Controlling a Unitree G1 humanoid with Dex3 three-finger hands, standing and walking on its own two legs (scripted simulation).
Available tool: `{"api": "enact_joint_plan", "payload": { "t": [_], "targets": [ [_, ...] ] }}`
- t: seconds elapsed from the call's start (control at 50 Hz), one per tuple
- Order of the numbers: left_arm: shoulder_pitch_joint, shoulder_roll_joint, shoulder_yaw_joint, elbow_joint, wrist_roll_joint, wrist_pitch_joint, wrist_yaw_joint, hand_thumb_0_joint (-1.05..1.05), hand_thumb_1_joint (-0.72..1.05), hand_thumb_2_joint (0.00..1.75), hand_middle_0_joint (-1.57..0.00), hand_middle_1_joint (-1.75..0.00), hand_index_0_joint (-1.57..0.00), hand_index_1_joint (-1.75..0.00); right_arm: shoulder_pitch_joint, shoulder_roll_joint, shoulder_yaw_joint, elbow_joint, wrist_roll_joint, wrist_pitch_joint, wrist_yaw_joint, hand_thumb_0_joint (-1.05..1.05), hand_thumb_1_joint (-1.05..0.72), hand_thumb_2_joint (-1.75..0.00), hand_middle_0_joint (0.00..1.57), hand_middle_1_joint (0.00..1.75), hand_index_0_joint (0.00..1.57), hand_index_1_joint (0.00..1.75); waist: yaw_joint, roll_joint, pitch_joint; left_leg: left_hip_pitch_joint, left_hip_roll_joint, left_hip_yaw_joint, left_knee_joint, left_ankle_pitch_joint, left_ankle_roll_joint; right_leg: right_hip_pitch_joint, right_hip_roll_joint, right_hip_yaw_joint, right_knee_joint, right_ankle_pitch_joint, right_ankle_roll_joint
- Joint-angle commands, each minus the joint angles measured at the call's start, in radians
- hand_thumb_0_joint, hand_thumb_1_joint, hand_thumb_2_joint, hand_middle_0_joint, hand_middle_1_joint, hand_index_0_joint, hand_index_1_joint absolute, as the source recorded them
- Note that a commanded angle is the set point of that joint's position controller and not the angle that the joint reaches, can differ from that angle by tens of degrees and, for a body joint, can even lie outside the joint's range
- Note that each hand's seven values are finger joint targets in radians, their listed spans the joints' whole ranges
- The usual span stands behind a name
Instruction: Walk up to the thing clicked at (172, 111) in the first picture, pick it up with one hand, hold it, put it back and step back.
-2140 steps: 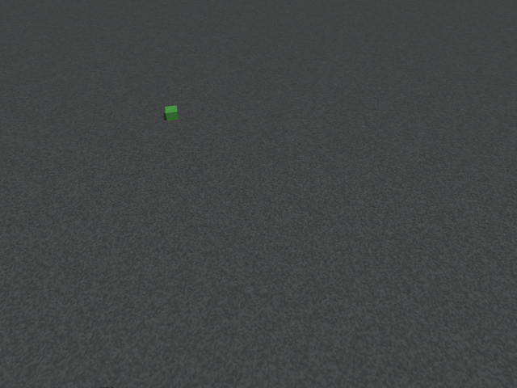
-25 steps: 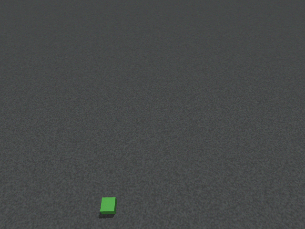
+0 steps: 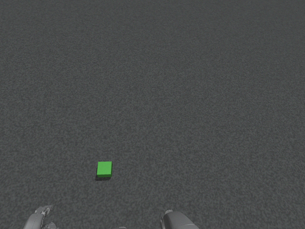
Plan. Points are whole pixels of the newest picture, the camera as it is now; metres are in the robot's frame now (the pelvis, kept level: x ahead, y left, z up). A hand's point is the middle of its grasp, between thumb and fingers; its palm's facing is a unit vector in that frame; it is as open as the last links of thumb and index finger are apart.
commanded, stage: step back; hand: left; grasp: from above
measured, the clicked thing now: (105, 169) +0.49 +0.24 -0.74
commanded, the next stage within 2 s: none
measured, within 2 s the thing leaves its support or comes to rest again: neither
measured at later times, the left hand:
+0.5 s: hand out of the picture +0.00 +0.25 -0.14, palm faces -0.05 -0.92 -0.40, open 7.4 cm
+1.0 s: hand out of the picture -0.15 +0.27 -0.16, palm faces -0.06 -0.93 -0.37, open 7.4 cm
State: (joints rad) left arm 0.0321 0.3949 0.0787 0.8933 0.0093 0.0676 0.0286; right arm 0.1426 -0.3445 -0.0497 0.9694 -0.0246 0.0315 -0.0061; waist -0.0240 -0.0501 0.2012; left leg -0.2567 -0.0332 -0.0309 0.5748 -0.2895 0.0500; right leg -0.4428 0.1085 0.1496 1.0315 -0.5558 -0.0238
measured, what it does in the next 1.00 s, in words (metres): walks backwards: right foot, then left foot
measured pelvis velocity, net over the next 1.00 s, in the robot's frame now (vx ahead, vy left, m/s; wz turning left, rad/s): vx -0.25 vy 0.00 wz -0.07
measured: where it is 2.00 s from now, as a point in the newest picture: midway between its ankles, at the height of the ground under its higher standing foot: outside the picture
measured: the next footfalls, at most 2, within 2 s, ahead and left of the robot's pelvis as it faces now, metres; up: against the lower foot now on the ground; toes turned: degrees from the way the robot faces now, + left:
right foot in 0.30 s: -0.05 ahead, -0.13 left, +0.00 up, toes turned -1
left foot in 0.66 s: -0.15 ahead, +0.12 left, +0.00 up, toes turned -3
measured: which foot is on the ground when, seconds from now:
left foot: down 0.00-0.34, up 0.36-0.64, down 0.66-1.00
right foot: up 0.00-0.28, down 0.30-0.68, up 0.70-1.00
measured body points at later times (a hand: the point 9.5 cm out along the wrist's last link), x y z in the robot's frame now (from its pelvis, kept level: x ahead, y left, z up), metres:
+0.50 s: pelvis -0.11 -0.01 +0.00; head -0.06 -0.02 +0.45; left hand +0.00 +0.30 -0.11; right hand -0.03 -0.33 -0.13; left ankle -0.12 +0.12 -0.65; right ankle -0.09 -0.13 -0.73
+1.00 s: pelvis -0.25 +0.00 -0.01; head -0.18 +0.02 +0.44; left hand -0.15 +0.32 -0.14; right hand -0.14 -0.31 -0.10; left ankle -0.19 +0.12 -0.73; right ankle -0.30 -0.14 -0.69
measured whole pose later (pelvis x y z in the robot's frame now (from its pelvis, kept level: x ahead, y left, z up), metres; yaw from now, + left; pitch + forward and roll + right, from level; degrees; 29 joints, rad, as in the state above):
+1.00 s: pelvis -0.25 +0.00 -0.01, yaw -4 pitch -2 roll -1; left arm 0.18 0.40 0.10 0.83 0.02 0.07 0.01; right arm 0.10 -0.36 -0.05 0.81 -0.02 0.02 -0.02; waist 0.02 -0.04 0.19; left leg -0.34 0.03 0.00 0.60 -0.23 0.01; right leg -0.32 0.05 0.11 0.90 -0.50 0.03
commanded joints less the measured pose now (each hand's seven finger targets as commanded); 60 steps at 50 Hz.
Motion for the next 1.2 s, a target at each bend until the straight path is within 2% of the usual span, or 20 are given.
{"api": "enact_joint_plan", "payload": {
  "t": [0.0,0.14,0.26,0.3,0.32,0.34,0.42,0.56,0.62,0.66,0.68,0.7,0.76,0.86,0.98,1.04,1.06,1.08,1.1,1.18],
  "targets": [
    [0.104,0.170,0.041,-0.055,-0.008,-0.015,0.010,0.00,0.90,0.90,-0.20,-0.30,-0.20,-0.30,-0.062,-0.258,-0.055,-0.122,-0.002,-0.033,-0.036,0.00,-0.90,-0.90,0.20,0.30,0.20,0.30,0.036,0.171,-0.247,0.188,0.270,-0.205,-0.129,0.673,0.165,-0.056,-0.006,0.048,0.209,0.056,0.016],
    [0.079,0.154,0.046,-0.104,0.001,-0.031,0.001,0.00,0.90,0.90,-0.20,-0.30,-0.20,-0.30,0.041,-0.263,-0.065,-0.136,0.006,-0.027,-0.035,0.00,-0.90,-0.90,0.20,0.30,0.20,0.30,-0.032,0.173,-0.252,0.286,0.289,-0.215,-0.091,0.642,0.202,-0.027,-0.050,-0.012,-0.096,0.046,0.054],
    [0.228,0.144,0.054,-0.048,0.013,-0.046,-0.012,0.00,0.90,0.90,-0.20,-0.30,-0.20,-0.30,-0.056,-0.293,-0.067,-0.171,0.015,-0.009,-0.021,0.00,-0.90,-0.90,0.20,0.30,0.20,0.30,0.044,0.192,-0.305,0.084,0.241,-0.174,-0.034,0.363,0.120,0.281,-0.087,-0.121,-0.577,0.312,-0.003],
    [0.237,0.222,0.074,-0.052,0.032,-0.056,-0.013,0.00,0.90,0.90,-0.20,-0.30,-0.20,-0.30,-0.074,-0.243,-0.051,-0.184,0.032,-0.008,-0.016,0.00,-0.90,-0.90,0.20,0.30,0.20,0.30,0.047,0.003,-0.297,-0.140,0.112,-0.113,0.100,0.123,0.018,0.375,-0.239,0.125,-0.623,0.441,-0.083],
    [0.173,0.288,0.088,-0.081,0.020,-0.053,-0.017,0.00,0.90,0.90,-0.20,-0.30,-0.20,-0.30,-0.077,-0.200,-0.040,-0.189,0.032,-0.006,-0.018,0.00,-0.90,-0.90,0.20,0.30,0.20,0.30,0.049,-0.178,-0.217,-0.241,-0.064,-0.023,0.268,-0.188,-0.039,0.289,-0.395,0.304,-0.716,0.441,-0.194],
    [0.096,0.338,0.091,-0.127,0.028,-0.055,-0.014,0.00,0.90,0.90,-0.20,-0.30,-0.20,-0.30,-0.062,-0.229,-0.056,-0.176,0.023,0.003,-0.027,0.00,-0.90,-0.90,0.20,0.30,0.20,0.30,0.063,-0.230,-0.167,-0.144,-0.064,-0.068,0.513,-0.339,-0.062,0.061,-0.528,0.423,-0.752,0.460,-0.313],
    [-0.013,0.218,0.073,-0.166,0.023,-0.059,-0.003,0.00,0.90,0.90,-0.20,-0.30,-0.20,-0.30,0.045,-0.221,-0.047,-0.124,0.033,-0.001,-0.016,0.00,-0.90,-0.90,0.20,0.30,0.20,0.30,-0.013,-0.100,-0.136,-0.170,-0.110,-0.126,0.638,-0.185,-0.057,0.106,-0.328,0.090,-0.672,0.617,-0.187],
    [0.090,0.200,0.062,-0.186,0.030,-0.042,0.007,0.00,0.90,0.90,-0.20,-0.30,-0.20,-0.30,0.064,-0.206,-0.038,-0.162,0.019,-0.023,-0.025,0.00,-0.90,-0.90,0.20,0.30,0.20,0.30,0.045,-0.155,-0.269,-0.154,0.036,-0.056,0.094,-0.220,-0.054,0.451,-0.353,0.080,-0.514,0.773,-0.171],
    [0.093,0.199,0.049,-0.194,0.003,-0.015,-0.007,0.00,0.90,0.90,-0.20,-0.30,-0.20,-0.30,0.129,-0.209,-0.056,-0.127,-0.001,-0.038,-0.024,0.00,-0.90,-0.90,0.20,0.30,0.20,0.30,0.018,-0.093,-0.284,0.055,0.024,-0.013,-0.260,0.189,-0.043,0.333,-0.259,0.002,-0.354,0.696,-0.091],
    [0.126,0.131,0.037,-0.209,-0.004,-0.011,-0.007,0.00,0.90,0.90,-0.20,-0.30,-0.20,-0.30,0.058,-0.366,-0.093,-0.153,-0.025,-0.036,-0.019,0.00,-0.90,-0.90,0.20,0.30,0.20,0.30,0.045,0.272,-0.258,0.219,0.347,-0.442,-0.249,0.451,0.088,-0.081,-0.013,-0.103,-0.123,0.009,-0.001],
    [0.049,0.175,0.057,-0.214,0.011,-0.012,0.011,0.00,0.90,0.90,-0.20,-0.30,-0.20,-0.30,0.051,-0.424,-0.101,-0.173,-0.018,-0.034,-0.016,0.00,-0.90,-0.90,0.20,0.30,0.20,0.30,-0.033,0.302,-0.223,0.000,0.443,-0.500,-0.250,0.429,0.226,0.001,-0.017,0.013,0.033,-0.127,0.016],
    [0.017,0.200,0.062,-0.198,0.018,-0.011,0.012,0.00,0.90,0.90,-0.20,-0.30,-0.20,-0.30,0.016,-0.392,-0.098,-0.169,-0.017,-0.039,-0.022,0.00,-0.90,-0.90,0.20,0.30,0.20,0.30,-0.030,0.272,-0.177,-0.097,0.445,-0.503,-0.271,0.380,0.247,0.035,-0.029,0.058,0.160,-0.081,0.011],
    [0.151,0.174,0.059,-0.153,-0.007,-0.011,-0.003,0.00,0.90,0.90,-0.20,-0.30,-0.20,-0.30,-0.083,-0.274,-0.061,-0.193,-0.014,-0.042,-0.029,0.00,-0.90,-0.90,0.20,0.30,0.20,0.30,0.073,0.185,-0.189,0.075,0.240,-0.161,-0.163,0.546,0.122,-0.075,0.015,0.070,0.245,0.076,0.000],
    [0.111,0.159,0.059,-0.175,0.013,-0.029,-0.004,0.00,0.90,0.90,-0.20,-0.30,-0.20,-0.30,0.054,-0.251,-0.068,-0.182,0.001,-0.036,-0.037,0.00,-0.90,-0.90,0.20,0.30,0.20,0.30,-0.015,0.190,-0.231,0.283,0.264,-0.195,-0.090,0.610,0.181,-0.104,-0.018,0.011,0.050,0.048,0.061],
    [0.193,0.154,0.056,-0.133,0.014,-0.040,-0.014,0.00,0.90,0.90,-0.20,-0.30,-0.20,-0.30,-0.007,-0.296,-0.074,-0.220,-0.001,-0.018,-0.029,0.00,-0.90,-0.90,0.20,0.30,0.20,0.30,0.002,0.258,-0.289,0.182,0.262,-0.170,-0.041,0.489,0.165,0.122,-0.083,-0.104,-0.380,0.116,0.038],
    [0.283,0.185,0.067,-0.081,0.030,-0.051,-0.018,0.00,0.90,0.90,-0.20,-0.30,-0.20,-0.30,-0.070,-0.270,-0.064,-0.240,0.021,-0.003,-0.020,0.00,-0.90,-0.90,0.20,0.30,0.20,0.30,0.060,0.178,-0.323,-0.024,0.180,-0.121,0.063,0.273,0.059,0.340,-0.127,-0.052,-0.615,0.410,-0.025],
    [0.273,0.263,0.087,-0.094,0.041,-0.054,-0.020,0.00,0.90,0.90,-0.20,-0.30,-0.20,-0.30,-0.053,-0.233,-0.052,-0.255,0.028,-0.001,-0.021,0.00,-0.90,-0.90,0.20,0.30,0.20,0.30,0.051,-0.043,-0.288,-0.214,0.049,-0.092,0.209,0.051,-0.005,0.367,-0.281,0.201,-0.634,0.438,-0.085],
    [0.183,0.333,0.100,-0.131,0.029,-0.045,-0.023,0.00,0.90,0.90,-0.20,-0.30,-0.20,-0.30,-0.068,-0.211,-0.052,-0.259,0.028,0.002,-0.037,0.00,-0.90,-0.90,0.20,0.30,0.20,0.30,0.068,-0.198,-0.222,-0.230,-0.072,-0.046,0.429,-0.311,-0.045,0.162,-0.457,0.325,-0.710,0.429,-0.239],
    [0.112,0.358,0.101,-0.165,0.034,-0.047,-0.019,0.00,0.90,0.90,-0.20,-0.30,-0.20,-0.30,-0.043,-0.247,-0.069,-0.238,0.023,0.006,-0.045,0.00,-0.90,-0.90,0.20,0.30,0.20,0.30,0.065,-0.228,-0.161,-0.158,-0.035,-0.103,0.584,-0.355,-0.057,-0.027,-0.527,0.414,-0.749,0.391,-0.293],
    [0.025,0.211,0.074,-0.188,0.037,-0.048,-0.007,0.00,0.90,0.90,-0.20,-0.30,-0.20,-0.30,0.039,-0.228,-0.051,-0.181,0.027,-0.005,-0.030,0.00,-0.90,-0.90,0.20,0.30,0.20,0.30,0.011,-0.104,-0.154,-0.193,-0.096,-0.114,0.647,-0.194,-0.051,0.095,-0.304,0.060,-0.624,0.572,-0.172]
  ]
}}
